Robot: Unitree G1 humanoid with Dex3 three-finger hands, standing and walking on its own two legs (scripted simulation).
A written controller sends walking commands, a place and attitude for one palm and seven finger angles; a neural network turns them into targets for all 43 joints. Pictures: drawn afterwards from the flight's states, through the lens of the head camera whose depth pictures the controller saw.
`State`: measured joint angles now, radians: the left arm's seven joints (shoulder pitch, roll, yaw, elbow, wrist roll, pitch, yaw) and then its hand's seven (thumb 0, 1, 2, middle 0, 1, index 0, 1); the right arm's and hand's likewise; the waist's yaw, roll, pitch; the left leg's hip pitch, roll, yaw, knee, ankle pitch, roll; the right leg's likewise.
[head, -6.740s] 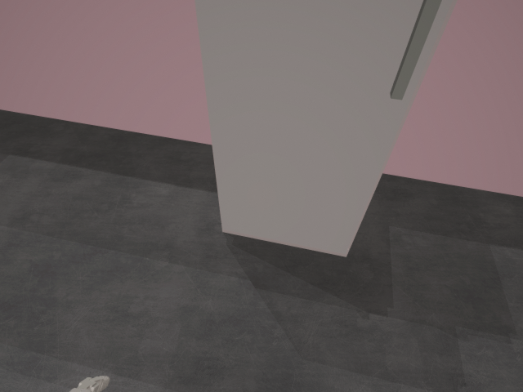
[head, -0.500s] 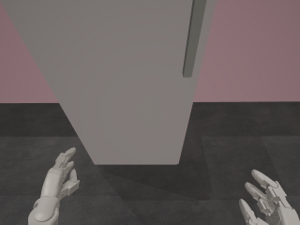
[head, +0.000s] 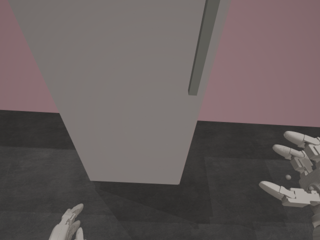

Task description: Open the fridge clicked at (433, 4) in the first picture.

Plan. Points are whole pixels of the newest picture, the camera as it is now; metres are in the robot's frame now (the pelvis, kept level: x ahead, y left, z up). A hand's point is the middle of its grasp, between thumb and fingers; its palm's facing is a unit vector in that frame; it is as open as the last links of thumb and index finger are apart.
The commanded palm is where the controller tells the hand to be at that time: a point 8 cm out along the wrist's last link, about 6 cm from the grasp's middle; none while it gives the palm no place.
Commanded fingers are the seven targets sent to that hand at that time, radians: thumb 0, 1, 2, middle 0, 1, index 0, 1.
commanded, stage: raise the hand to about handle height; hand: right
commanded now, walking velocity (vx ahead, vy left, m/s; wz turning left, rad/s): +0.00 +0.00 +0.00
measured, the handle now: (203, 34) +0.55 -0.09 +0.27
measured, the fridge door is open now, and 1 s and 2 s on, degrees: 0 0 0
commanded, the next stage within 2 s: move the hooked fingers beside the handle in 1.12 s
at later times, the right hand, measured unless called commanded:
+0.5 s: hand (318, 132) +0.27 -0.27 +0.22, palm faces +0.11 +0.99 -0.10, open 13.9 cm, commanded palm +0.24 -0.31 +0.24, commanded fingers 0.00 0.50 -0.30 0.30 1.20 0.30 1.20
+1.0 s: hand out of the picture +0.28 -0.28 +0.26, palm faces +0.14 +0.99 -0.06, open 13.9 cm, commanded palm +0.25 -0.31 +0.26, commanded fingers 0.00 0.50 -0.30 0.30 1.20 0.30 1.20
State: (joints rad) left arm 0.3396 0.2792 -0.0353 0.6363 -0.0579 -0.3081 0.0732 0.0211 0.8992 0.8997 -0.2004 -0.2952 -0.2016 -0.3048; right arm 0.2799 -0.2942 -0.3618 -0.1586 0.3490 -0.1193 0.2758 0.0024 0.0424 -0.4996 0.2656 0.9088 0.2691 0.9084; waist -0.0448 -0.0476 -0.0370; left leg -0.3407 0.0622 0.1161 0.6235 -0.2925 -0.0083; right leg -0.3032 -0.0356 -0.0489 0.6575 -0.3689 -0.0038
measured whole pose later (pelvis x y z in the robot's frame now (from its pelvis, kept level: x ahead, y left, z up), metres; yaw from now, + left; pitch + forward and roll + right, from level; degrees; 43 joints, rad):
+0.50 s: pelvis +0.01 +0.00 +0.02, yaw -1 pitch -3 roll +1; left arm 0.19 0.26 -0.10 0.60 -0.08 -0.22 0.10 0.02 0.90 0.90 -0.20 -0.30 -0.20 -0.30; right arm -0.13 -0.46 -0.47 -0.02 0.33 0.28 0.41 -0.01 0.49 -0.31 0.30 1.19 0.30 1.19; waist -0.09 -0.06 -0.01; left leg -0.16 0.06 0.13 0.45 -0.22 -0.01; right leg -0.12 -0.03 -0.04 0.47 -0.29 0.00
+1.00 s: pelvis +0.01 +0.01 +0.02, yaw +0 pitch -4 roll +0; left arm 0.20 0.28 -0.08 0.60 -0.10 -0.19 0.09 0.02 0.90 0.90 -0.20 -0.29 -0.20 -0.30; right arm -0.23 -0.49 -0.55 0.03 0.33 0.33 0.40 -0.01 0.50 -0.30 0.31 1.20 0.31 1.20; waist -0.08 -0.05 -0.02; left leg -0.15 0.04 0.11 0.43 -0.21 0.00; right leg -0.10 -0.04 -0.06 0.44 -0.28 0.01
